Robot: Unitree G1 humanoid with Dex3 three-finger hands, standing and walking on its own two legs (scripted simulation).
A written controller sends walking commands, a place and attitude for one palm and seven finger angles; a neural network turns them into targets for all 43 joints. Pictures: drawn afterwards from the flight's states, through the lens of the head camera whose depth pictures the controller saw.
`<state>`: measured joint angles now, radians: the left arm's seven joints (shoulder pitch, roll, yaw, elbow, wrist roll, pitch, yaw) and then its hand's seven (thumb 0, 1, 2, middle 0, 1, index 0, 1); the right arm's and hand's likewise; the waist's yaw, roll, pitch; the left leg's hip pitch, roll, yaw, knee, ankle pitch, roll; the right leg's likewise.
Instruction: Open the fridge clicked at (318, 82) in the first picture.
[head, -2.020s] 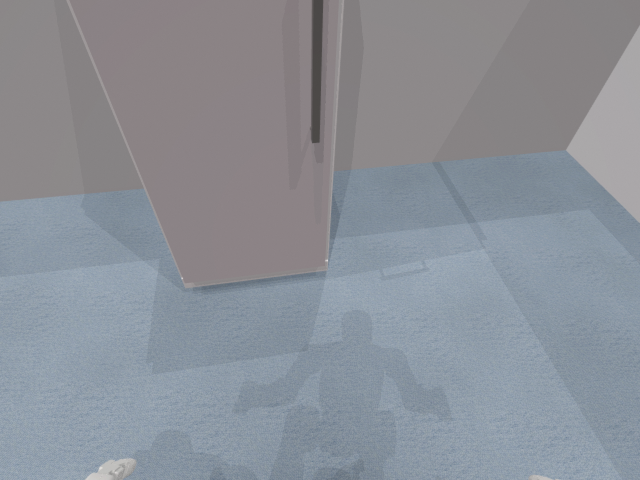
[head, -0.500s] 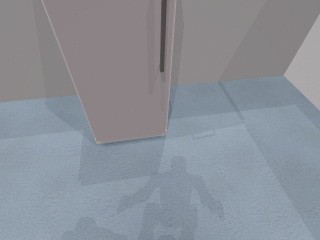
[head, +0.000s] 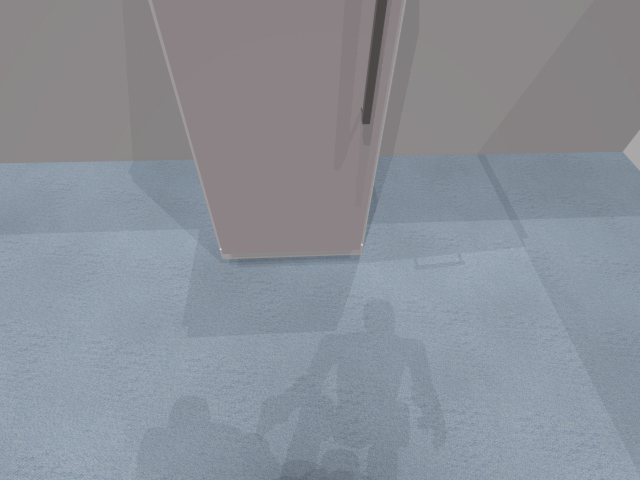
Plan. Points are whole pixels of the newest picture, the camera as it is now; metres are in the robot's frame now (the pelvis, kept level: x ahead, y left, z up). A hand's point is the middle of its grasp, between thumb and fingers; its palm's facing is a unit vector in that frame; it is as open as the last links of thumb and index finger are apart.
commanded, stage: turn to face it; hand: right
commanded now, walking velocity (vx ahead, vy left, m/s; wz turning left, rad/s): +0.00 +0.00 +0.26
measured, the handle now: (376, 21) +0.94 -0.06 +0.15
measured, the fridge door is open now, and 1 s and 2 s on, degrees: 0 0 0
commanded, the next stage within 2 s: take the last steps up to it in 0.08 s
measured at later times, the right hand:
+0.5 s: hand out of the picture +0.04 -0.17 -0.16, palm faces -0.04 +0.98 -0.21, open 7.4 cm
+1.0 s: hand (475, 415) +0.26 -0.23 -0.17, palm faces -0.08 +0.99 -0.15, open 7.4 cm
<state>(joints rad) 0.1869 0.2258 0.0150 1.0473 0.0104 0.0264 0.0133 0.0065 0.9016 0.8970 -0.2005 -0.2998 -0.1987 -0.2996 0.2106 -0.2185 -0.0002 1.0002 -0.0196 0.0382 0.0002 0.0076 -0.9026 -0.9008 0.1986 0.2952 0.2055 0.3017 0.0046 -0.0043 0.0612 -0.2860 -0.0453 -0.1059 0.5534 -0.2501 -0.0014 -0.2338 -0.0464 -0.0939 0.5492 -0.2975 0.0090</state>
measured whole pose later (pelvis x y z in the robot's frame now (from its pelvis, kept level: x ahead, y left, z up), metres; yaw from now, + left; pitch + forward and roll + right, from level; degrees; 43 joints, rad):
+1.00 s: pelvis +0.20 -0.05 +0.01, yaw +8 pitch -1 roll +1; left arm 0.35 0.13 0.03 1.10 0.02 -0.08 0.03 0.00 0.93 0.90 -0.20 -0.30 -0.20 -0.30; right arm 0.26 -0.20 -0.07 1.06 -0.04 -0.02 0.01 0.01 -0.91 -0.90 0.19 0.29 0.20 0.30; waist 0.00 0.05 0.01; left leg -0.55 0.10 0.04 1.13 -0.20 -0.02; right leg -0.11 -0.01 -0.19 0.38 -0.25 -0.07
